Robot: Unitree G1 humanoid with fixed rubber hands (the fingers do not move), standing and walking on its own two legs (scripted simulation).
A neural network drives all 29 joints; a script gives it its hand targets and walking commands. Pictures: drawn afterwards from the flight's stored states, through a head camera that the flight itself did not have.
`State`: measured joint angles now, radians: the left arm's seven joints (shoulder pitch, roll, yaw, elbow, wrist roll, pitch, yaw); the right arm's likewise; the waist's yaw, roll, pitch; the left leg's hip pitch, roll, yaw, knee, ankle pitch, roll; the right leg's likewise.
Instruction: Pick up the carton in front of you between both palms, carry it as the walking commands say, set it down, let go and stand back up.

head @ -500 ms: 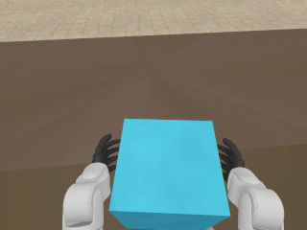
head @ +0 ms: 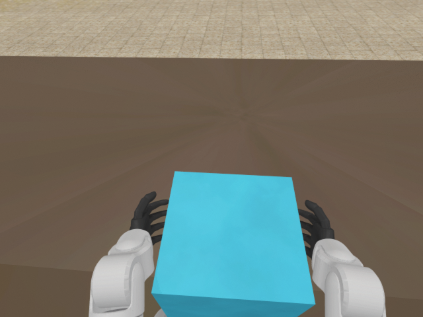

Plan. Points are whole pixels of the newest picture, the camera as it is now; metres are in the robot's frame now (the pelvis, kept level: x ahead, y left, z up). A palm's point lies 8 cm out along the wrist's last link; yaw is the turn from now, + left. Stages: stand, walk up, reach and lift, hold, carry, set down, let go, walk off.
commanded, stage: carry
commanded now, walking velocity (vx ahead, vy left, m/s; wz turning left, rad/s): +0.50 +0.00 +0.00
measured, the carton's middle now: (227, 255) +0.23 +0.01 +0.00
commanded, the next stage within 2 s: none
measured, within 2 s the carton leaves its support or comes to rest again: neither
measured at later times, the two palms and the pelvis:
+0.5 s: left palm (166, 92) +0.64 +0.18 +0.10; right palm (275, 102) +0.60 -0.11 +0.09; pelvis +0.33 +0.07 -0.01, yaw -5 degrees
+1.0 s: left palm (190, 56) +0.99 +0.16 +0.04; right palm (267, 60) +1.00 -0.14 +0.02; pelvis +0.67 +0.00 -0.03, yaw -1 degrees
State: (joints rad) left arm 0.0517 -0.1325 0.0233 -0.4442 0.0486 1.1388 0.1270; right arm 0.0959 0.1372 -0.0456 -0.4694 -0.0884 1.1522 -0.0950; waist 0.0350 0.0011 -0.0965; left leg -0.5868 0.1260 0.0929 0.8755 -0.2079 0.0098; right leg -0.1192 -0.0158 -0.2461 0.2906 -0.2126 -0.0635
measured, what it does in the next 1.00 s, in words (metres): walks ahead: left foot, then right foot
